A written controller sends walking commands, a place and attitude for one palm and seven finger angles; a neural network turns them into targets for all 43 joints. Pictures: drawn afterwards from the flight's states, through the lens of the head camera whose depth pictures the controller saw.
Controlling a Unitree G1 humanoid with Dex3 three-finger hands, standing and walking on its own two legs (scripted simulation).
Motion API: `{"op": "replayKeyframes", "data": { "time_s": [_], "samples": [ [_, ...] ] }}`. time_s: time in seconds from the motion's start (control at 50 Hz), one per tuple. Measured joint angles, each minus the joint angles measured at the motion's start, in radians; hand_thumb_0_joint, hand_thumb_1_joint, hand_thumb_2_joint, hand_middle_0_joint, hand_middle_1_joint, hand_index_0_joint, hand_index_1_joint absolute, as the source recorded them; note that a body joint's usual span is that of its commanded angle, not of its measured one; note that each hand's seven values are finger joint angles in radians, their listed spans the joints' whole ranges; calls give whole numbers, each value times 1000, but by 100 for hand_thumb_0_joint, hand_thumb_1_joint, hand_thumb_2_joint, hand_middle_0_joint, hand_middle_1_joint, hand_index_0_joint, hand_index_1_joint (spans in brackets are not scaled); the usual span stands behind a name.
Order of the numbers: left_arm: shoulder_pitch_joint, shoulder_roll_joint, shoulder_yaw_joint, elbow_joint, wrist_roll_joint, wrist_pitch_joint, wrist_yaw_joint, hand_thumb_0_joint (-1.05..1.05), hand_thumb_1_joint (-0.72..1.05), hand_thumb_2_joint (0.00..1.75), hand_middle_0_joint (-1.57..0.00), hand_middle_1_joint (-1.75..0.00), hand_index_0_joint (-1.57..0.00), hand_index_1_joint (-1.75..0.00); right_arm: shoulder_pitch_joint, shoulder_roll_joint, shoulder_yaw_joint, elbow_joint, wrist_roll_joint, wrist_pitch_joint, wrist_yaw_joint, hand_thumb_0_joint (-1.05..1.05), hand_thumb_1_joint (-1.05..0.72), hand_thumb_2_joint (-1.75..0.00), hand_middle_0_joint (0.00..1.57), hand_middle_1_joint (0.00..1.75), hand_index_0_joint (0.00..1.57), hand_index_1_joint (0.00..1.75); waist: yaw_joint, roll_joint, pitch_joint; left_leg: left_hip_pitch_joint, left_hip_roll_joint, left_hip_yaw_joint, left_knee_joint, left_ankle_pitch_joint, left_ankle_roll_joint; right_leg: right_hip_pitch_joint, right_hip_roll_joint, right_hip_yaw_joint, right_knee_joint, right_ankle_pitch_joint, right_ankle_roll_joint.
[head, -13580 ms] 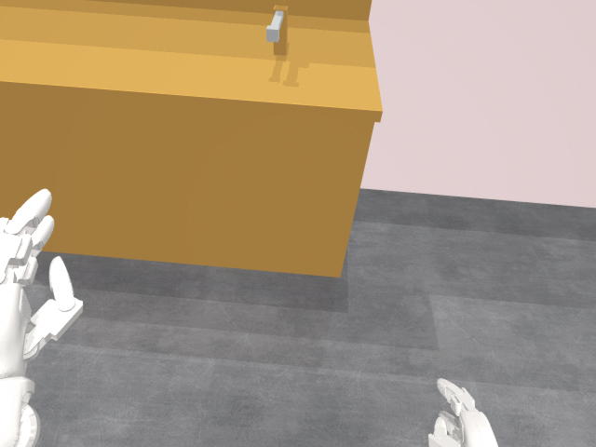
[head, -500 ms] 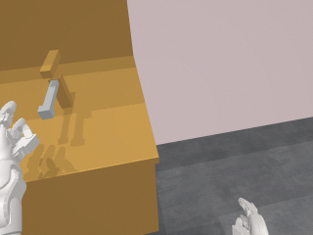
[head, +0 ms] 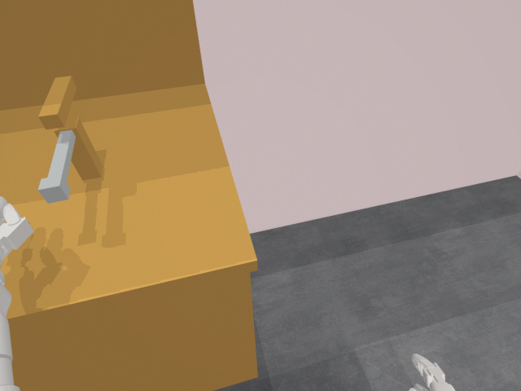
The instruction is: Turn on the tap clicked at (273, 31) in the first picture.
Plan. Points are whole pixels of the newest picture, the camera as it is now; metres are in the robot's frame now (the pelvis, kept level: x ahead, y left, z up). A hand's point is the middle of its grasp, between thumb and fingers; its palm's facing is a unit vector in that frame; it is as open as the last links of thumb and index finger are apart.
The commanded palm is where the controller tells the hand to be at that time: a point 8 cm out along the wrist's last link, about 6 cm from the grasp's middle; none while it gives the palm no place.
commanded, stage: reach beside the lever's end, fingers flat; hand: left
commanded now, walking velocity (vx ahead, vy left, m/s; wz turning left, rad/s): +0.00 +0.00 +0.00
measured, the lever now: (54, 189) +0.34 +0.34 +0.16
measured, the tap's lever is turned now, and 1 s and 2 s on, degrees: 2 2 26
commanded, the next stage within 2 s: push the lever round in 0.52 s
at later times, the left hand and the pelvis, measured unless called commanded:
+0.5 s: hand (30, 221) +0.29 +0.36 +0.14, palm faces +0.55 -0.83 -0.07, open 7.8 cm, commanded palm +0.24 +0.39 +0.14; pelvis +0.00 +0.02 +0.00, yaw +0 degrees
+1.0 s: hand (47, 218) +0.30 +0.33 +0.14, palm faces +0.56 -0.82 -0.07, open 7.8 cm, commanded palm +0.25 +0.37 +0.14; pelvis +0.00 +0.00 +0.00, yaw +0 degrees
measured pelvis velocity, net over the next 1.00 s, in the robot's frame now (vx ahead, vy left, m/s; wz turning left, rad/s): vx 0.00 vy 0.00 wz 0.00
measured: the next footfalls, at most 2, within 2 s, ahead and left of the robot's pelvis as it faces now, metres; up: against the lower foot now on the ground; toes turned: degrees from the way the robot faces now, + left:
none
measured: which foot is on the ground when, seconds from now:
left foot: down 0.00-1.00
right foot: down 0.00-1.00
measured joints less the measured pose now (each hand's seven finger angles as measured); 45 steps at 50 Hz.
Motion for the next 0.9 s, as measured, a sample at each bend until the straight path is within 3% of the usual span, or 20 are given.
{"op": "replayKeyframes", "data": {
  "time_s": [0.22,0.36,0.54,0.68,0.9],
  "samples": [
    [-102,31,4,149,22,-69,-36,1,90,90,-15,-15,-15,-15,24,-3,2,-1,0,-3,-1,1,-90,-90,20,30,20,30,-9,-1,1,-51,-7,-4,32,-4,10,-40,-6,-5,14,3,10],
    [-61,6,-4,94,18,-86,-28,1,90,90,-15,-15,-15,-15,41,2,-3,-22,-3,1,13,1,-90,-90,20,30,20,30,-17,1,-8,-42,-7,12,26,-7,18,-34,-8,12,5,8,18],
    [25,-58,-37,-50,11,-53,19,1,90,90,-15,-15,-15,-15,24,13,1,-21,-5,-1,14,1,-90,-90,20,30,20,30,0,4,-9,-12,-17,14,17,-9,23,-8,-18,14,4,1,24],
    [-16,-69,-66,-56,26,-26,40,1,90,90,-15,-15,-15,-15,-25,19,15,-13,-7,-2,-2,1,-90,-90,20,30,20,30,19,4,1,-6,-21,-1,16,-3,19,2,-21,-2,6,-1,20],
    [-43,-58,-79,-23,23,-5,35,1,90,90,-15,-15,-15,-15,-45,19,16,-36,-6,15,5,1,-90,-90,20,30,20,30,11,3,-11,-4,-8,0,2,0,6,-2,-7,1,-1,1,7]
  ]
}}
